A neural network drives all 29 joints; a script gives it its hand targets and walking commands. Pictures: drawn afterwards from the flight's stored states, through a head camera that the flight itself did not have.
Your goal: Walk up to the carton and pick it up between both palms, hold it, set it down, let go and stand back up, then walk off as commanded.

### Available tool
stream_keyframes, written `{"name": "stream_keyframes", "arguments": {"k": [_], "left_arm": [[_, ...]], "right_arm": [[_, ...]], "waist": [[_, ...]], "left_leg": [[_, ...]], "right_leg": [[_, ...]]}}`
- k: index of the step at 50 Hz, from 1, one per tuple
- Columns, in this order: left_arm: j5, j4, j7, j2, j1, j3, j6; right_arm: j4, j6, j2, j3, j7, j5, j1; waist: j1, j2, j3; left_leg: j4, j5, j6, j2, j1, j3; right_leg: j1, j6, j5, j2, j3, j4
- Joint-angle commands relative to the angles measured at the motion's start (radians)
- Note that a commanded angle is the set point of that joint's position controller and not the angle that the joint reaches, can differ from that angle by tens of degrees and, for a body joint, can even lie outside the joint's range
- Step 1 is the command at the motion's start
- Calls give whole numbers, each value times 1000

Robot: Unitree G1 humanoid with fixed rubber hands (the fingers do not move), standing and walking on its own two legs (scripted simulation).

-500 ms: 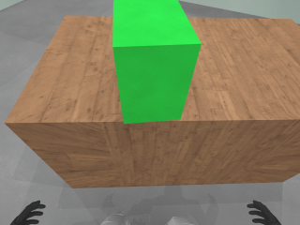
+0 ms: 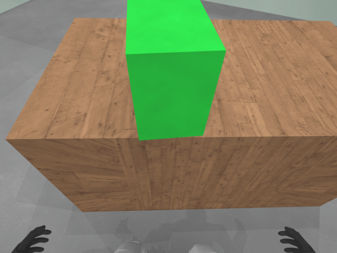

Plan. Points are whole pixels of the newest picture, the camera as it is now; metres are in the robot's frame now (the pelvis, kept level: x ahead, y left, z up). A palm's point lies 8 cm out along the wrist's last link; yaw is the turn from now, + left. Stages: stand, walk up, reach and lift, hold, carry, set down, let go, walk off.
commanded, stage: walk up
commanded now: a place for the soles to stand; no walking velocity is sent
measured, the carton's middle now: (166, 66) +0.57 +0.02 +0.12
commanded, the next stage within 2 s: reach and lift in 0.32 s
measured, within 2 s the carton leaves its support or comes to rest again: neither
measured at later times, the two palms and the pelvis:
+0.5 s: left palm (28, 249) +0.13 +0.31 -0.06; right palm out of the picture +0.11 -0.31 -0.08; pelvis -0.01 +0.00 +0.00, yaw +0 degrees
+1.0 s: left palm (44, 219) +0.18 +0.27 +0.00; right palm (312, 242) +0.14 -0.29 +0.00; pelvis -0.01 -0.01 +0.03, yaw +0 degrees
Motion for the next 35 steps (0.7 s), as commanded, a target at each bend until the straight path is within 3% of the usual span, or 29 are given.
{"name": "stream_keyframes", "arguments": {"k": [1,2,3,4,5,6,7,8,9,10,11,12,14,15,16,17,18,19,21,22,23,25,26,27,29,30,32,33,35], "left_arm": [[-4,5,11,176,-100,68,-15],[-12,2,8,176,-69,68,-13],[-5,7,7,176,-71,67,-15],[-6,13,12,182,-71,70,-15],[-3,9,10,195,-54,67,-18],[0,16,8,203,-32,68,-20],[2,9,11,221,-79,71,-22],[0,10,9,184,-72,68,-15],[0,3,3,194,-108,64,-14],[-7,-2,4,169,-97,62,-14],[-3,0,8,173,-111,66,-10],[-4,10,6,181,-86,69,-8],[-4,9,6,154,-80,65,-1],[-3,9,11,165,-52,71,-2],[-5,20,7,152,-46,64,-10],[42,-138,38,8,-368,28,233],[66,-131,37,-2,-412,28,265],[77,-129,36,-23,-401,31,302],[66,-256,34,11,-346,45,310],[51,-318,42,45,-346,41,302],[50,-355,44,36,-314,37,298],[26,-367,44,5,-259,55,294],[6,-379,41,-17,-245,43,290],[29,-307,36,-11,-217,64,303],[30,-341,40,-24,-220,50,306],[29,-323,38,-45,-220,41,310],[41,-374,48,-25,-257,75,290],[33,-395,55,-37,-237,82,285],[23,-403,54,-52,-237,87,271]], "right_arm": [[-19,-20,-204,-65,-4,13,-3],[-22,-18,-206,-61,-9,15,-12],[-32,-14,-182,-56,-11,14,-14],[-24,-10,-166,-56,-7,18,-18],[-36,-8,-154,-45,-8,20,-45],[-32,-7,-169,-46,-11,12,-33],[-7,-8,-156,-51,-9,25,-10],[-13,-11,-154,-46,-8,18,-12],[-14,-14,-161,-44,-9,19,0],[-18,-15,-171,-54,-10,4,13],[-17,-14,-171,-51,-7,12,-12],[-32,-16,-186,-62,-7,7,-32],[-12,-14,-207,-60,-6,4,-9],[-28,-14,-199,-65,-2,12,-38],[-29,-11,-206,-58,-5,8,-45],[319,-251,-41,-156,36,-148,-198],[374,-264,-79,-162,46,-141,-166],[369,-276,-88,-160,49,-141,-159],[311,-325,-81,-194,43,-103,-124],[265,-347,-71,-196,37,-82,-139],[197,-360,-62,-200,39,-79,-122],[131,-374,-77,-199,40,-58,-126],[108,-371,-46,-164,37,-40,-114],[98,-352,-63,-166,38,-37,-129],[87,-326,-68,-156,50,-6,-108],[75,-314,-70,-167,47,-15,-122],[-11,-301,-97,-192,52,-24,-142],[-48,-294,-64,-168,49,-22,-142],[-19,-271,-47,-161,53,-21,-113]], "waist": [[2,-26,-110],[15,6,-129],[4,10,-124],[24,-22,-71],[8,-48,-111],[21,-37,-80],[0,-104,-80],[2,-88,-111],[-1,-84,-95],[-6,-48,-135],[-11,27,-133],[3,4,-89],[26,66,-80],[22,24,-94],[31,63,-44],[-84,88,60],[-92,128,93],[-90,80,77],[-67,14,-56],[-47,19,-88],[-43,-10,-134],[-19,-74,-149],[-13,-92,-134],[2,-85,-54],[-7,7,-7],[2,-11,11],[-13,-31,-3],[12,-41,1],[-9,-25,-9]], "left_leg": [[-136,354,140,95,35,-128],[-120,318,143,77,64,-99],[-104,337,129,76,32,-100],[-97,305,112,59,-20,-66],[-50,241,108,34,-10,-29],[-28,195,93,19,-21,-18],[-56,175,92,44,-9,-5],[-69,188,99,30,16,-26],[-85,220,100,36,29,-15],[-119,240,105,40,69,-36],[-130,242,113,45,57,-49],[-147,210,124,49,33,-71],[-207,212,152,111,0,-171],[-194,177,156,124,7,-193],[-199,147,149,103,-38,-163],[-260,-21,31,101,-102,109],[-272,-79,36,115,-184,129],[-256,-67,46,97,-164,138],[-272,9,42,89,-8,145],[-253,105,23,68,75,150],[-244,145,27,68,169,130],[-268,242,35,58,222,127],[-284,215,41,43,234,135],[-326,163,55,32,199,137],[-427,68,61,55,132,132],[-451,45,69,58,96,132],[-474,-13,72,67,14,143],[-482,57,64,57,37,149],[-491,40,61,53,60,151]], "right_leg": [[91,-102,247,-61,73,-151],[83,-103,261,-66,80,-141],[104,-117,250,-78,92,-164],[111,-117,190,-101,128,-209],[111,-148,179,-139,194,-256],[99,-181,226,-173,248,-262],[84,-171,187,-181,220,-251],[104,-167,212,-155,226,-257],[84,-140,239,-133,169,-245],[86,-134,273,-132,146,-221],[75,-131,234,-113,116,-208],[56,-112,211,-74,88,-185],[76,-99,106,-40,48,-140],[71,-96,101,-29,55,-158],[53,-103,41,-50,77,-180],[46,-51,87,45,-101,-79],[78,-47,103,41,-122,-55],[128,-41,134,31,-113,-71],[193,-40,200,29,-103,-165],[157,-35,260,22,-103,-196],[147,-42,286,20,-92,-220],[170,-36,354,33,-94,-272],[181,-28,342,28,-87,-305],[203,-26,315,28,-75,-333],[322,-21,293,49,-87,-336],[363,-14,307,70,-91,-333],[425,-19,267,84,-99,-337],[423,-15,320,75,-91,-355],[417,-8,271,84,-82,-372]]}}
